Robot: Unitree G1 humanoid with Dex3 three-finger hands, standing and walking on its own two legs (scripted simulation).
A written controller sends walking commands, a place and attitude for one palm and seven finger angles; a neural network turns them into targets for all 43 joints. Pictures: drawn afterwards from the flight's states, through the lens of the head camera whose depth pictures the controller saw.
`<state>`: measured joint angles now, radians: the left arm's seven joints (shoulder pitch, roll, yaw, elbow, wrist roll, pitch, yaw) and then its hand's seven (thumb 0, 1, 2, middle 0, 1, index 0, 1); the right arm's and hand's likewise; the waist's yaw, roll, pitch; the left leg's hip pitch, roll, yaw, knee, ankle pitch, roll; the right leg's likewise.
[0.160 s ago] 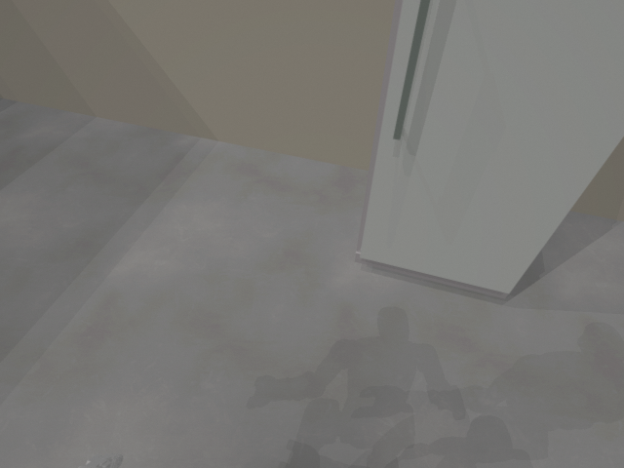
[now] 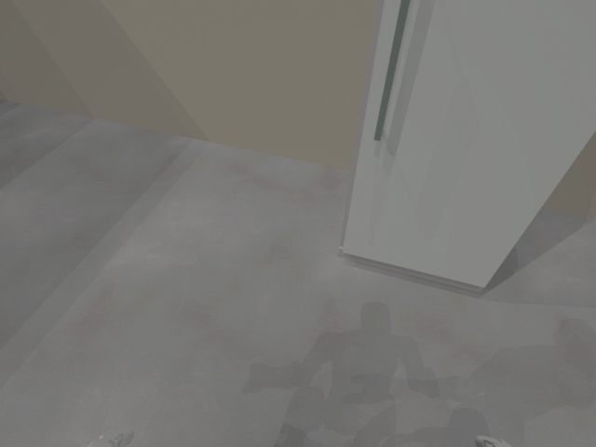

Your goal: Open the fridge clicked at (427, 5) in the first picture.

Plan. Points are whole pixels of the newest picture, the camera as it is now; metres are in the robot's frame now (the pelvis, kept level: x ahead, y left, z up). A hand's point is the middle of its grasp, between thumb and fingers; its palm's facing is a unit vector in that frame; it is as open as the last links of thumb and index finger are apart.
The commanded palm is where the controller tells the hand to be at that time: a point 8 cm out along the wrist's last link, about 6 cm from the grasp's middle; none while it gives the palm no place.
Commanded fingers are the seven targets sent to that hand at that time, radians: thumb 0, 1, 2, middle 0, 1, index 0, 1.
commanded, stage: stand and wait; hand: left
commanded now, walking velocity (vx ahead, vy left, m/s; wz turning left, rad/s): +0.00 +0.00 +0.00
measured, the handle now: (395, 51) +0.94 -0.17 +0.14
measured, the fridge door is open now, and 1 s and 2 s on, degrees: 0 0 0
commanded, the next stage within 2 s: look at it before walking up in 0.68 s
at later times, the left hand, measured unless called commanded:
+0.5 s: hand out of the picture +0.05 +0.24 -0.15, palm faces -0.03 -0.94 -0.34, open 7.3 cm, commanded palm none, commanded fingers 0.00 0.90 0.90 -0.20 -0.30 -0.20 -0.30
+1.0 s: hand out of the picture +0.06 +0.24 -0.15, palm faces -0.03 -0.94 -0.33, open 7.3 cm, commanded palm none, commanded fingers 0.00 0.90 0.90 -0.20 -0.30 -0.20 -0.30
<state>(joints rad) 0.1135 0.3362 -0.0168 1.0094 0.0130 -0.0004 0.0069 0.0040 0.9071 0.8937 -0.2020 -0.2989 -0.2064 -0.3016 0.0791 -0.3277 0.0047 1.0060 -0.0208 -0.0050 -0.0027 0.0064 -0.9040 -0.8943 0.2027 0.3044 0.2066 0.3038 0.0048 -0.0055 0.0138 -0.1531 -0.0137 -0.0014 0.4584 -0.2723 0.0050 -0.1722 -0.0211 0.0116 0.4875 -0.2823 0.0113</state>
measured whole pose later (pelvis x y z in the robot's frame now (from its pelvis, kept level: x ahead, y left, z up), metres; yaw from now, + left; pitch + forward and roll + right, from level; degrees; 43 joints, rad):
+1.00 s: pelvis -0.02 -0.01 +0.01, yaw +0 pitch -2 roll +0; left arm 0.13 0.34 -0.01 1.08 0.01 -0.01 0.00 0.00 0.91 0.89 -0.20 -0.30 -0.21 -0.30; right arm 0.12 -0.33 0.00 1.11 -0.02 -0.01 0.00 0.01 -0.90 -0.89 0.20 0.30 0.21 0.30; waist 0.00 -0.01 0.04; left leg -0.14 0.00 -0.01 0.37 -0.20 -0.01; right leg -0.16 0.00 0.01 0.40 -0.21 0.00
